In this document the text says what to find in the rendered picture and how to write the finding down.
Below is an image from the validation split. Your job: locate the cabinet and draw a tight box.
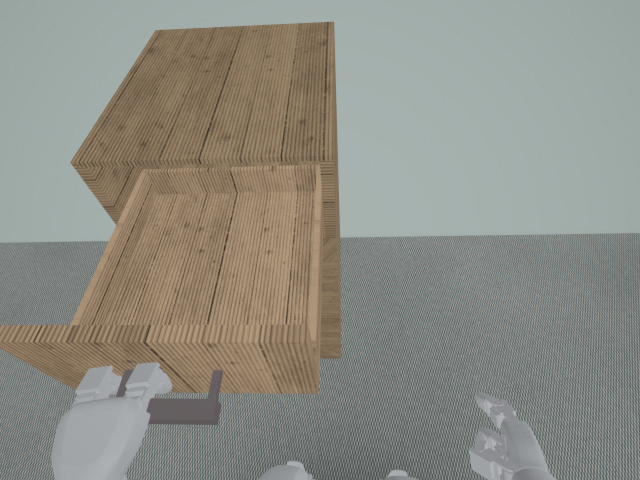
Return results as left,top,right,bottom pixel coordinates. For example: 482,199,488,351
70,22,341,359

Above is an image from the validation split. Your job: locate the handle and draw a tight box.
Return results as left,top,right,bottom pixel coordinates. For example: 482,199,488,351
116,370,223,425

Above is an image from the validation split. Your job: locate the robot left hand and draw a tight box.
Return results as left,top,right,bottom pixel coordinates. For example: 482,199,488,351
51,362,172,480

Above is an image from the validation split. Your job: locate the drawer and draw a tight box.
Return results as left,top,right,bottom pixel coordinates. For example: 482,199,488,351
0,165,324,394

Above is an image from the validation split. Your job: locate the robot left shin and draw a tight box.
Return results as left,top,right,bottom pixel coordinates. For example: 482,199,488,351
286,461,305,470

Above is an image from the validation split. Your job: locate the robot right hand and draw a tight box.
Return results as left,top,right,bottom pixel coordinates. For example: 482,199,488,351
469,392,549,480

